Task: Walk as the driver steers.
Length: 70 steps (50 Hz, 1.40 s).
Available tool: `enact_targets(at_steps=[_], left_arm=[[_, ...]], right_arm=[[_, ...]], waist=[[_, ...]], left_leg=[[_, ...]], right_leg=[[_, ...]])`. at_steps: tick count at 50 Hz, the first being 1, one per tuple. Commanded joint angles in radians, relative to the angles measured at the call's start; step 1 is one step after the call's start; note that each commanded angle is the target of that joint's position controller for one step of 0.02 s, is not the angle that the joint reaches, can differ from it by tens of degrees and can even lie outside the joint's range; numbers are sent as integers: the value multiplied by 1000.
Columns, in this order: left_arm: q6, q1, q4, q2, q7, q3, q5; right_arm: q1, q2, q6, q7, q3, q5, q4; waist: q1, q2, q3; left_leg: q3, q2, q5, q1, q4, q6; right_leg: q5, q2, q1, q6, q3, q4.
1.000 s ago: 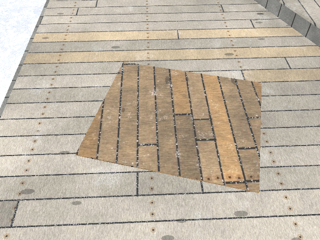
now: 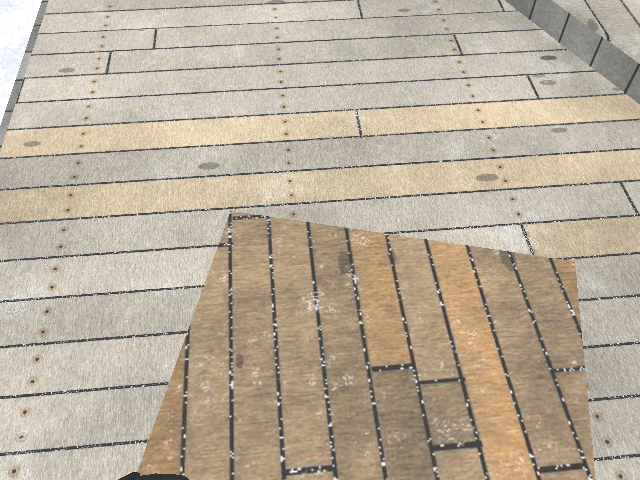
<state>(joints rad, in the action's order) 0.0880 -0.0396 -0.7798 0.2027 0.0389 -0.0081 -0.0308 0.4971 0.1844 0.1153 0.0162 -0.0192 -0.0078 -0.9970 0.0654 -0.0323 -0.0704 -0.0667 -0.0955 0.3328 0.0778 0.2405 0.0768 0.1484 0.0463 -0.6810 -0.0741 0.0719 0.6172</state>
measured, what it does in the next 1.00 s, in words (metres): walks ahead: right foot, then left foot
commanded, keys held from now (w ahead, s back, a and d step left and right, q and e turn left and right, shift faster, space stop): shift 0.86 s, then w+shift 0.14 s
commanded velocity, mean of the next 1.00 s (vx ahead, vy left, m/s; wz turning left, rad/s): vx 0.12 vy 0.00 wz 0.00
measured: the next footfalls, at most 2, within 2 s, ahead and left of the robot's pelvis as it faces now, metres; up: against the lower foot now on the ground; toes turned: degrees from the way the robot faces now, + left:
right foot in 0.08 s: +0.28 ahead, -0.06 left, +0.00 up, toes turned -2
left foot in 0.46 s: +0.20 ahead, +0.13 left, +0.00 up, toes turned +0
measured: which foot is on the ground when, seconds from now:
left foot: down 0.00-0.06, up 0.08-0.44, down 0.46-1.00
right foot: up 0.00-0.06, down 0.08-0.94, up 0.96-1.00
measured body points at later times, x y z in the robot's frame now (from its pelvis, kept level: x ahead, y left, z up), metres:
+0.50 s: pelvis +0.14 +0.01 +0.00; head +0.14 +0.02 +0.45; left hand +0.17 +0.25 -0.16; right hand +0.18 -0.22 -0.15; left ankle +0.16 +0.13 -0.74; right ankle +0.24 -0.06 -0.73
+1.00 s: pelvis +0.19 +0.03 +0.01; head +0.18 +0.02 +0.46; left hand +0.20 +0.25 -0.14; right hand +0.15 -0.20 -0.15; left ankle +0.16 +0.13 -0.73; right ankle +0.22 -0.06 -0.71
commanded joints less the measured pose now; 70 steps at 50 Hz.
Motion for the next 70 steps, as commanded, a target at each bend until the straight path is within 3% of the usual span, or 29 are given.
enact_targets(at_steps=[1, 3, 4, 5, 6, 7, 9, 10, 13, 18, 22, 24, 26, 29, 37, 43, 45, 47, 48, 49, 51, 56, 58, 59, 60, 61, 63, 66, 70], left_arm=[[10, -117, -14, 79, -14, -13, -6], [29, -359, -110, 116, -28, -30, -16], [38, -434, -139, 173, -36, -44, -29], [34, -457, -144, 231, -34, -56, -40], [23, -457, -127, 176, -23, -50, 19], [13, -347, -106, 145, -30, -45, 37], [4, -230, -109, 56, -47, -19, 33], [0, -236, -126, 42, -56, -12, 34], [2, -220, -154, 65, -50, -10, 10], [-34, -236, -184, 115, -43, -27, 5], [-74, -227, -196, 105, -54, -30, 24], [-85, -286, -203, 56, -55, -24, 37], [-91, -283, -228, 14, -47, -15, 27], [-84, -316, -262, 27, -44, -12, 8], [-68, -291, -299, 28, -62, -3, 22], [-70, -308, -325, 13, -68, -1, 23], [-78, -325, -322, 52, -64, -18, 20], [-83, -212, -257, 42, -43, -25, 14], [-76, -131, -213, -11, -30, -15, 13], [-66, -94, -194, 22, -25, -25, -3], [-48, -137, -200, 53, -12, -45, -3], [-37, -160, -172, 20, -4, -53, 17], [-29, -278, -207, 24, -15, -61, 16], [-13, -427, -253, 58, -27, -76, 13], [4, -598, -283, 170, -42, -101, -13], [1, -574, -280, 175, -40, -94, -15], [6, -387, -220, 134, -32, -80, -3], [27, -365, -219, 90, -36, -62, 10], [42, -457, -246, 78, -34, -54, 14]], right_arm=[[-24, 170, 4, -26, -27, 6, 36], [-66, 191, -15, -39, -34, 8, 37], [-37, 177, -19, -42, -32, -1, 48], [213, 7, -34, -41, -1, -41, 17], [239, 81, -48, -50, -13, -42, -16], [131, 117, -54, -48, -25, -19, 3], [-50, 113, -64, -37, -26, 26, 40], [-48, 99, -82, -31, -26, 42, 36], [-5, 22, -128, -31, -8, 36, 1], [-109, 58, -156, -47, -6, 33, -4], [-97, 45, -141, -46, 3, 41, -30], [-126, 104, -120, -54, 1, 42, -18], [-220, 67, -95, -54, 15, 20, -14], [-225, 80, -80, -57, 8, 10, -24], [-91, 35, -96, -52, 8, 18, -73], [-91, 21, -90, -55, 13, 18, -89], [-58, 69, -97, -50, -6, 25, -86], [16, 108, -104, -41, -23, 25, -84], [21, 139, -99, -43, -41, 21, -95], [0, 133, -90, -45, -49, 26, -93], [-67, 125, -65, -45, -54, 28, -66], [-146, 146, -37, -42, -71, 14, -37], [-159, 145, -40, -34, -76, 16, -30], [-182, 122, -33, -29, -69, 28, -14], [-240, 27, -19, -16, -42, 25, 46], [-309, 31, -9, -3, -43, 39, 100], [-363, 89, -4, 26, -53, 46, 118], [-331, 82, -28, 48, -54, 61, 105], [-508, 74, -58, 50, -44, 50, 179]], waist=[[-88, 117, 46], [-196, 101, 132], [-200, 36, 191], [-95, -216, 386], [-120, -76, 550], [-98, -18, 437], [-71, 23, 206], [-49, 19, 177], [1, -13, 173], [-38, -88, 134], [-25, -42, 42], [-77, 125, -25], [-118, 197, -45], [-130, 143, -3], [-64, 2, -2], [-73, 22, 12], [-62, 53, 27], [-6, 105, -67], [11, 229, -114], [5, 205, -121], [-52, 103, -37], [-95, 189, -43], [-143, 97, -54], [-203, 2, 2], [-266, -286, 84], [-223, -277, 33], [-134, -33, -2], [-76, -20, 8], [-100, -3, -78]], left_leg=[[59, 224, -980, -112, 85, 22], [39, 193, -951, -89, 392, -2], [16, 132, -642, -192, 623, -11], [0, -6, 281, -453, 1060, -42], [166, -18, 312, -505, 1175, -45], [181, 28, 213, -531, 1146, -53], [156, 90, 129, -552, 1003, -60], [147, 102, 103, -471, 931, -66], [100, 91, 96, -302, 753, -75], [56, 95, 29, -272, 522, -58], [49, 93, -22, -174, 288, -17], [271, 245, 142, -309, 52, 30], [327, 286, 292, -582, -94, 14], [246, 231, 184, -554, -57, -18], [159, 167, -30, -350, 78, -4], [159, 173, -61, -348, 70, -6], [180, 148, 339, -355, 70, 30], [346, 249, 595, -281, -45, 101], [497, 382, 594, -254, -163, 151], [546, 445, 481, -238, -204, 175], [445, 397, 290, -155, -174, 143], [246, 305, 280, -374, -126, 112], [207, 276, 308, -525, 15, 122], [151, 226, 216, -653, 216, 109], [-4, 101, 123, -836, 650, 59], [61, 58, 95, -1040, 864, 70], [126, 183, -116, -1045, 966, 64], [89, 222, -187, -949, 917, 3], [23, 213, -287, -995, 784, -32]], right_leg=[[37, -95, 343, -35, 28, -81], [79, -95, 545, -57, -4, -181], [438, 30, 698, -70, -90, -145], [1060, 375, 1017, -273, -412, 6], [1069, 401, 1064, -341, -552, -33], [843, 348, 913, -320, -475, -122], [540, 251, 651, -243, -347, -240], [496, 218, 541, -208, -296, -279], [375, 162, 367, -171, -194, -327], [-375, 130, 281, -133, -221, -416], [-717, 119, 152, -51, -263, -435], [-627, 12, 188, 27, -170, -335], [-367, -46, 492, 40, -97, -184], [-298, -18, 576, 43, -112, -204], [-400, 36, 425, 27, -196, -322], [-340, 32, 469, 22, -183, -296], [-729, -24, 407, -8, -152, -239], [-829, -49, 149, -7, -131, -135], [-551, -76, 75, 22, -12, 42], [-467, -21, 24, 26, -36, 161], [-429, 0, 12, 37, -58, 216], [-482, -43, 372, 24, 36, -52], [-452, -82, 606, 16, 96, -165], [-505, -43, 822, 0, 17, -192], [-887, 238, 980, -63, -422, -392], [-1093, 356, 926, -129, -775, -523], [-925, 303, 786, -119, -600, -478], [-717, 201, 685, -87, -386, -546], [-467, 141, 643, -107, -231, -596]])
Over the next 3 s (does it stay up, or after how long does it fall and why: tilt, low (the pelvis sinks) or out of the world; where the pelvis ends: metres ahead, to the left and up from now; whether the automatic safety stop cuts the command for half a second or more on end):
stays up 1.47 -0.38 0.00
